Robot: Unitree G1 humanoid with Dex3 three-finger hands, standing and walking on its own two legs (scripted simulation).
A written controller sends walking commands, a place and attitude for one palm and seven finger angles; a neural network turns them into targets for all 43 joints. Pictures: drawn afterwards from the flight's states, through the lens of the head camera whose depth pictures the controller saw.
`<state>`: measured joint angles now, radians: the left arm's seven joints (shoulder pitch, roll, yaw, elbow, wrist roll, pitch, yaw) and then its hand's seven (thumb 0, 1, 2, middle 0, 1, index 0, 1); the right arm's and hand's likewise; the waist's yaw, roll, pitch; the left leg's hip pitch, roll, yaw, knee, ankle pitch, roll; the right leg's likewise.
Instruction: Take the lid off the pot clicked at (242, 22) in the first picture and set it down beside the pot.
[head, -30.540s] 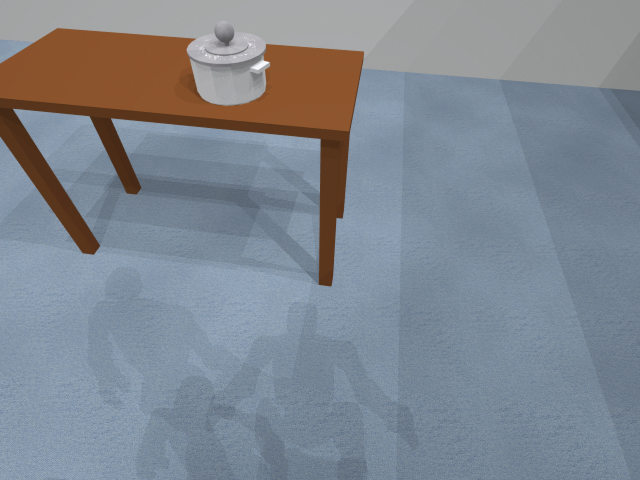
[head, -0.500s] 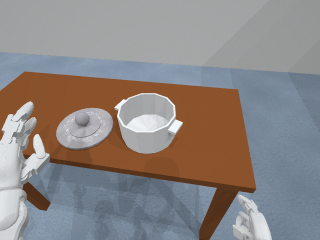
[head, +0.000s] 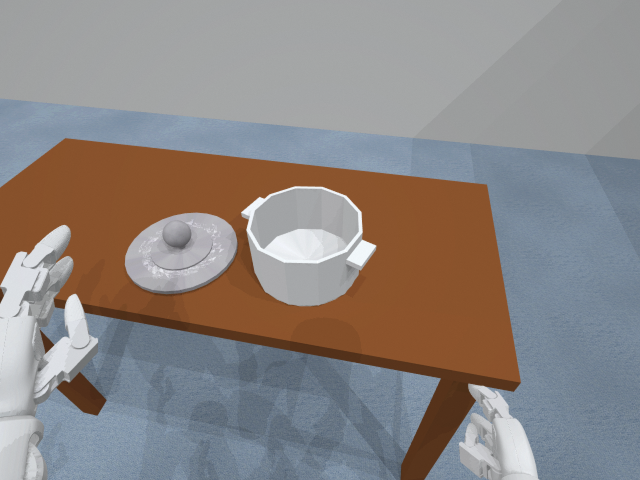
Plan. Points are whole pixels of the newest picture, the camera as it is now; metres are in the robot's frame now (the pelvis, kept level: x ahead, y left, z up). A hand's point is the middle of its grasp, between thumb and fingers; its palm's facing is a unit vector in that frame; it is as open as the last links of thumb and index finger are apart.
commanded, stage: step back with the hand held close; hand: left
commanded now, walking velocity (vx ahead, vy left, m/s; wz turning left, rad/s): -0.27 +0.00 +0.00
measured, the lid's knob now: (177, 233) +0.49 +0.33 +0.00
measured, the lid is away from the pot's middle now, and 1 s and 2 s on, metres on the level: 0.24 0.24 0.24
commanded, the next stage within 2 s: stop stepping back and stand still in 1.74 s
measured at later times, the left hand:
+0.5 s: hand (46, 403) +0.13 +0.25 +0.15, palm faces +0.33 -0.82 -0.47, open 7.4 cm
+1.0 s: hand (8, 463) +0.08 +0.25 +0.16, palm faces +0.40 -0.81 -0.43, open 7.4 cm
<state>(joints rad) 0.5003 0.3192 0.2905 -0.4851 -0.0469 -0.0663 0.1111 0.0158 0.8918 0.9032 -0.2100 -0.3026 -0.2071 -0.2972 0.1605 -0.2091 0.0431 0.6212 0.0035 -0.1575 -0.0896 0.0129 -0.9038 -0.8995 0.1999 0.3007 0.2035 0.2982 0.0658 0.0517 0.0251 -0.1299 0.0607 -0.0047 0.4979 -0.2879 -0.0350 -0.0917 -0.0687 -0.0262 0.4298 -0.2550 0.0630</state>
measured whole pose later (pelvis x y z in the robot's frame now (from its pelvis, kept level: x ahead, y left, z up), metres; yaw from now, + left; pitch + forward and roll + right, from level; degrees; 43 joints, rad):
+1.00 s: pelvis -0.10 +0.01 -0.03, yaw +3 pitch -1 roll -3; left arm 0.58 0.41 0.41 -0.67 -0.04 -0.26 0.14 0.01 0.89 0.90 -0.21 -0.30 -0.21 -0.30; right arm 0.21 -0.19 0.01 0.56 0.02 -0.15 -0.07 0.01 -0.90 -0.90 0.20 0.30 0.20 0.30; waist 0.00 -0.02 0.08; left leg -0.49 0.07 -0.03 0.74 -0.23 -0.01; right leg -0.42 -0.07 -0.04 0.65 -0.20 0.06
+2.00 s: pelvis -0.24 +0.00 -0.01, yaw -2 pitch +1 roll -2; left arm 0.68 0.44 0.41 -0.72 -0.07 -0.15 0.12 0.02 0.89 0.90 -0.21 -0.30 -0.21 -0.30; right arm 0.17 -0.15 -0.01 0.55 0.01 -0.14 0.00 0.01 -0.91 -0.90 0.20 0.30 0.20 0.30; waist -0.04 -0.09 0.07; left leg -0.43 0.06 0.04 0.60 -0.18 0.01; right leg -0.46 0.03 0.01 0.95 -0.49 0.02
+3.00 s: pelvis -0.26 -0.02 -0.01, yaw +4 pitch +0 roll -1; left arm 0.30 0.19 0.05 0.94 0.01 0.05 0.02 -0.01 1.00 0.90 -0.21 -0.30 -0.20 -0.30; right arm 0.27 -0.15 -0.03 0.93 -0.02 0.02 -0.02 0.01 -0.91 -0.90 0.20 0.30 0.20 0.30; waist 0.00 -0.06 0.07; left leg -0.30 0.00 -0.03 0.61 -0.33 0.01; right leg -0.22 0.05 -0.06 0.55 -0.34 -0.04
